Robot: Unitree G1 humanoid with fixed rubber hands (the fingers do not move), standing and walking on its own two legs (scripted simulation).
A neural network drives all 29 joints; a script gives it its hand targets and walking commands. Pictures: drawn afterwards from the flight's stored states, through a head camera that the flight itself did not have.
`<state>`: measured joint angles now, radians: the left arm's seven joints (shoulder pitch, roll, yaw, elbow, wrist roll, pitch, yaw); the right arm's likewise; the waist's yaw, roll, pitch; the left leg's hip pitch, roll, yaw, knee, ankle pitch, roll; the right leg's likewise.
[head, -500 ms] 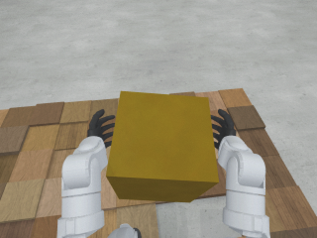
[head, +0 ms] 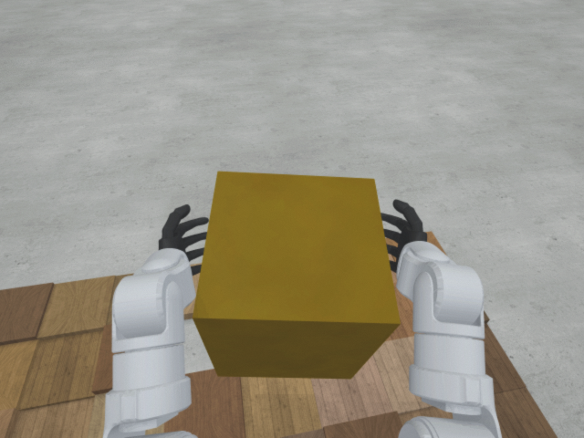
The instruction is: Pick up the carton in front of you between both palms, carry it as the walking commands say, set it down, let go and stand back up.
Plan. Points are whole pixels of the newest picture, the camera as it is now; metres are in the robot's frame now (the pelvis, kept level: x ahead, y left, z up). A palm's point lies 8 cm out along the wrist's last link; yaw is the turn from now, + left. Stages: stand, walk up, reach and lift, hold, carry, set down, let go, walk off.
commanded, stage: carry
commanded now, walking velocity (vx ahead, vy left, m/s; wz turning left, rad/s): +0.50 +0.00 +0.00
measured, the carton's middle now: (290, 284) +0.34 -0.02 +0.04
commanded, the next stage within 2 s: none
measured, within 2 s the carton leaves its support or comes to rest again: neither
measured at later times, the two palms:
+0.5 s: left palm (189, 125) +0.65 +0.15 +0.12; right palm (349, 124) +0.63 -0.15 +0.12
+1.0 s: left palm (191, 84) +0.97 +0.20 +0.06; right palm (302, 74) +1.01 -0.10 +0.06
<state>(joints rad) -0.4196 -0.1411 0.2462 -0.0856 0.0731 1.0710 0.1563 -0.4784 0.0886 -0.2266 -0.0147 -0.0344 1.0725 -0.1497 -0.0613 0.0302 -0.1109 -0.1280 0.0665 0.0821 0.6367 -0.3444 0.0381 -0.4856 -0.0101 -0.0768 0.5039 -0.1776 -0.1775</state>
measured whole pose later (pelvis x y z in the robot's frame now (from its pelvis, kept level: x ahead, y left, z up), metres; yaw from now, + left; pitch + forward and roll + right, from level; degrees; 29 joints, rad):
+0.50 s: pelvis +0.32 +0.02 -0.01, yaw +0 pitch +4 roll +0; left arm -0.46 -0.08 0.22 -0.10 -0.01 1.08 0.18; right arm -0.45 0.10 -0.21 -0.11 -0.03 1.08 -0.17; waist -0.06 -0.01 -0.11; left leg -0.42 -0.02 0.17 0.63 -0.08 0.12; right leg -0.40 0.00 -0.02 1.24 -0.46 -0.10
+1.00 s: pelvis +0.66 +0.01 -0.03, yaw +1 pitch +6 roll +0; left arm -0.46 -0.13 0.23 -0.05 0.03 1.09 0.19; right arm -0.48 0.15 -0.33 -0.05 -0.10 1.08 -0.12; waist 0.13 0.00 -0.02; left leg -0.70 0.00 -0.01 1.38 -0.43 0.05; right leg -0.38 0.05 -0.11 0.57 -0.29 -0.10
